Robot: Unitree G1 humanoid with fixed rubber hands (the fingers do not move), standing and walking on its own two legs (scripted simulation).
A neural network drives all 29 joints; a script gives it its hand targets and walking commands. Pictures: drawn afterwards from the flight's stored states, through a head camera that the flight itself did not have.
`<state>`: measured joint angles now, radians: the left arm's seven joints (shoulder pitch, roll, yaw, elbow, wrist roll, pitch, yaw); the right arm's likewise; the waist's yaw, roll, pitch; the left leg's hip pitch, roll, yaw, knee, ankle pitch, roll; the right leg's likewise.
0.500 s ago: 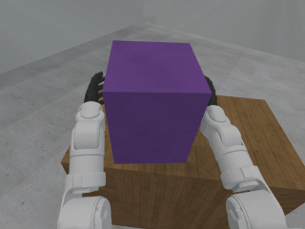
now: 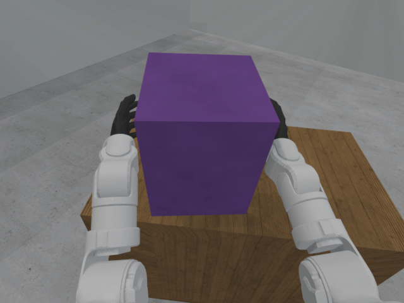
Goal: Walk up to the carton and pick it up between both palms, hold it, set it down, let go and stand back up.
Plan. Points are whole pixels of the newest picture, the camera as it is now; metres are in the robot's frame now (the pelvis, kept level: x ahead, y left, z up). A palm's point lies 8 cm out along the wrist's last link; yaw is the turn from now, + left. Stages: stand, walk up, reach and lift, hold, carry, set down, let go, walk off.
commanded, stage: hold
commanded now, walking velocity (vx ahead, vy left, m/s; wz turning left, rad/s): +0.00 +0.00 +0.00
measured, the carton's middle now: (200, 137) +0.38 +0.01 +0.17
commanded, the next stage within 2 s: none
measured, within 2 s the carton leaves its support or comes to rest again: neither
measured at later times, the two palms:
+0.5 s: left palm (122, 135) +0.36 +0.16 +0.19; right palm (274, 141) +0.36 -0.13 +0.18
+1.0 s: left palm (122, 136) +0.36 +0.16 +0.19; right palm (274, 140) +0.36 -0.13 +0.18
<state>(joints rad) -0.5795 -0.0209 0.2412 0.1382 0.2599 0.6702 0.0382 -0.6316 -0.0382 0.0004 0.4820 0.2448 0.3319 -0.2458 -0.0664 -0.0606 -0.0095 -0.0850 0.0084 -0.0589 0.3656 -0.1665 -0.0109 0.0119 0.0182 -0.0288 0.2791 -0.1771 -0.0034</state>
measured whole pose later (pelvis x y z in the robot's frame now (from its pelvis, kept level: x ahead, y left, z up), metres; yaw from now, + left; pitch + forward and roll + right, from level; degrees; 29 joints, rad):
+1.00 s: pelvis +0.00 +0.00 +0.00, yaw +0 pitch -7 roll -1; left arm -0.58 -0.03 0.24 0.13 0.27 0.68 0.04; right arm -0.63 -0.04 0.00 0.49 0.25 0.33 -0.24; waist -0.06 -0.06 -0.01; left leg -0.07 0.01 -0.05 0.36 -0.17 -0.01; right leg 0.02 0.02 -0.03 0.28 -0.18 0.00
